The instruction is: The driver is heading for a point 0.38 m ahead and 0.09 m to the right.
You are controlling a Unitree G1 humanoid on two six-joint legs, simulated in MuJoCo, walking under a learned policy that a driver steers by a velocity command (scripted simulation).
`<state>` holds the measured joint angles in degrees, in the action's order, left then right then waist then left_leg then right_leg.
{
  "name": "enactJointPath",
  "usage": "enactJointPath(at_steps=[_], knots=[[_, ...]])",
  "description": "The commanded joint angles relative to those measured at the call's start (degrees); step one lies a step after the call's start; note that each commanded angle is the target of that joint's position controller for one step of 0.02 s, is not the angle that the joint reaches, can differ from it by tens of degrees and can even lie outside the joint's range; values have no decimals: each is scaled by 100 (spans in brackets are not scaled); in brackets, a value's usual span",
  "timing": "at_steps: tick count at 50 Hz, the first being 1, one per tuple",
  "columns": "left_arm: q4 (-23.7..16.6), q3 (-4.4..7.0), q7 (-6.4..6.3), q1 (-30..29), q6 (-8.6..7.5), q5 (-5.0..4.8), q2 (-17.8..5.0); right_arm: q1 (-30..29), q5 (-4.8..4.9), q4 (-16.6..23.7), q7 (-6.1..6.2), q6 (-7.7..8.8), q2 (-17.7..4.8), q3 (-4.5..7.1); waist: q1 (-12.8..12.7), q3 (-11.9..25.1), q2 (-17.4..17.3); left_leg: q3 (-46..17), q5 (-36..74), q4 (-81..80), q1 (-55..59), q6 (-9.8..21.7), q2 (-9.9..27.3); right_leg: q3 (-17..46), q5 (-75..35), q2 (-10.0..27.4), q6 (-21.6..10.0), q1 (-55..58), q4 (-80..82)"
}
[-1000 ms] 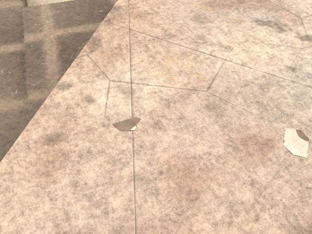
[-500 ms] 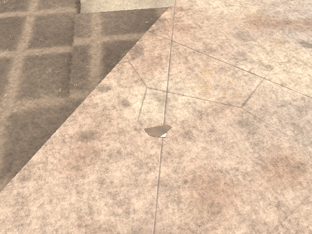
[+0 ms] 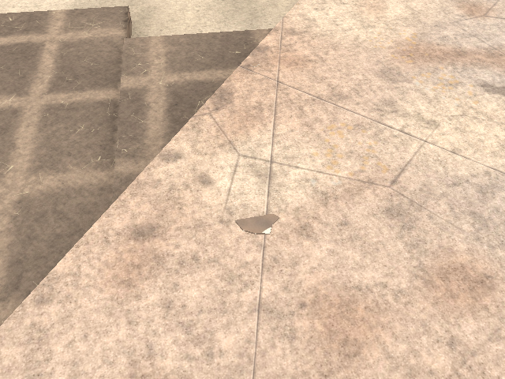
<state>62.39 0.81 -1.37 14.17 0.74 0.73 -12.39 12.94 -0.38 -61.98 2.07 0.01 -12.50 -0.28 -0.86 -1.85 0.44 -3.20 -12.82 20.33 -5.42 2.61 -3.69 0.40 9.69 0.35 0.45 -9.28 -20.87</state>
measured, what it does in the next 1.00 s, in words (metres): stands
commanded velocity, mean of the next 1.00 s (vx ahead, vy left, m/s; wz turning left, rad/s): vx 0.00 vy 0.00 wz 0.00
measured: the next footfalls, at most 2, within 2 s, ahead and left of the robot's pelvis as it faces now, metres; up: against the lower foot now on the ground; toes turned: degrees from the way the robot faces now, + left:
left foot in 1.64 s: +0.40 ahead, +0.00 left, +0.00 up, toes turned +3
right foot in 2.00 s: +0.37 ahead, -0.19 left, +0.00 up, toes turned -1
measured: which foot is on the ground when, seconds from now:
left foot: down 0.00-1.00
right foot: down 0.00-1.00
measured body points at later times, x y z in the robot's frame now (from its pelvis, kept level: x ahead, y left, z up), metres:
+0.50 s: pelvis +0.01 +0.00 +0.00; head +0.01 +0.00 +0.45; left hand +0.00 +0.23 -0.16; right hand +0.00 -0.23 -0.16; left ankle -0.02 +0.09 -0.75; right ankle +0.02 -0.12 -0.75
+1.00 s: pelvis +0.02 -0.01 +0.00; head +0.02 +0.00 +0.45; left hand -0.01 +0.21 -0.17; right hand -0.01 -0.23 -0.16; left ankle -0.02 +0.09 -0.75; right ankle +0.02 -0.13 -0.75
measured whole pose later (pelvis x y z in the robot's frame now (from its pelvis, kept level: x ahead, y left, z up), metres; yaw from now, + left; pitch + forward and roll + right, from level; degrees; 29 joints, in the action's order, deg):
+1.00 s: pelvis +0.02 -0.01 +0.00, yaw +0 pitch -1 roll +0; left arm 67.1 -0.1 -2.4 16.8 0.4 0.7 -8.5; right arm 18.2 -0.6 -66.2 2.8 0.4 -8.2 -0.7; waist -0.4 -1.3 0.2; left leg -3.0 -15.5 22.6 -5.8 2.1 -3.0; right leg 0.6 12.6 -0.3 -0.2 -10.1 -23.9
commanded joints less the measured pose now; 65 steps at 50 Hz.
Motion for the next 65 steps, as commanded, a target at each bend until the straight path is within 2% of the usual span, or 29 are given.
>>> enactJointPath(at_steps=[1,19,47,48,49,51,52,53,54,55,57,59,60,61,62,63,64,65], knots=[[-33,57,-29,149,-42,-2,-505,144,-1,56,22,47,-563,74,11,-119,-68,-650,399,-504,-566,126,744,452,-366,450,-159,216,202],[320,-26,-86,344,-46,-12,-260,577,-7,-296,58,58,-275,6,37,-182,-37,-538,719,-328,-523,102,711,448,-459,451,-191,112,118],[447,-39,-127,613,-56,-15,-47,924,-12,-397,89,71,-16,10,46,-266,-55,-474,808,-224,-506,79,722,447,-516,436,-222,68,60],[461,-50,-124,649,-53,-7,-8,975,-21,-411,87,68,14,3,55,-152,-63,-470,322,-301,-471,94,680,423,-117,386,-230,110,93],[445,-32,-119,631,-43,4,-38,989,-30,-407,85,55,-40,29,66,-215,-97,-483,-322,-337,-543,139,615,368,417,283,-254,37,28],[337,23,-84,576,-13,36,-98,1053,-41,-355,69,0,-260,137,112,-441,-341,-724,-2186,-379,-797,394,600,152,1869,-31,-385,-399,-443],[246,30,-53,470,-10,69,-75,1177,-48,-331,54,-21,-315,178,194,-695,-438,-1034,-2938,-525,-862,554,753,102,2287,-130,-422,-871,-722],[124,11,-18,316,-34,101,41,1392,-43,-350,49,-23,-373,216,309,-896,-646,-1514,-3456,-774,-772,744,1053,-44,2281,-241,-418,-1333,-1144],[-4,-21,17,188,-89,147,186,1590,-45,-386,50,-10,-462,266,380,-1017,-908,-2073,-3717,-1059,-601,970,1468,-293,1920,-263,-399,-1696,-1634],[-132,-21,42,34,-160,185,182,1632,-56,-385,45,18,-477,300,418,-1144,-947,-2423,-3553,-1212,-613,1152,1782,-348,1586,-95,-406,-1882,-1961],[-322,34,102,-81,-303,142,31,1531,-106,-305,17,99,-524,350,350,-1070,-793,-2426,-2846,-1216,-470,1248,1893,-249,1652,72,-451,-2036,-2139],[-346,67,158,235,-425,61,53,1247,-63,-211,-4,177,-519,378,63,-980,-738,-1926,-2157,-909,-735,1094,1688,-355,1368,58,-515,-1295,-1358],[-182,86,161,765,-467,7,128,962,-9,-119,-15,202,-473,377,-232,-869,-631,-1498,-1839,-607,-1284,916,1405,-507,957,-127,-533,-250,-735],[66,150,140,1440,-491,-16,67,741,-11,-9,-28,243,-377,358,-506,-696,-356,-1082,-1470,-49,-1940,735,1071,-384,790,-216,-522,927,-353],[195,288,79,2174,-541,54,-389,508,-1,174,-76,329,-49,258,-840,-445,766,-176,-1014,1629,-2686,452,403,1251,1770,812,-702,1801,614],[401,447,88,2882,-479,3,-968,532,-77,390,-134,389,82,233,-859,-206,1809,520,-1709,3230,-3566,278,-90,3367,2562,1972,-1174,2228,1299],[311,362,78,2407,-421,22,-597,422,-247,383,-175,383,-274,309,-496,-620,781,257,-1578,4143,-3766,332,316,3370,2692,2078,-1228,1656,1244],[84,306,103,1845,-444,41,-428,374,-235,376,-234,416,-97,281,-272,-865,257,138,-1008,4398,-3759,344,538,2903,2348,1904,-1189,1174,1276]])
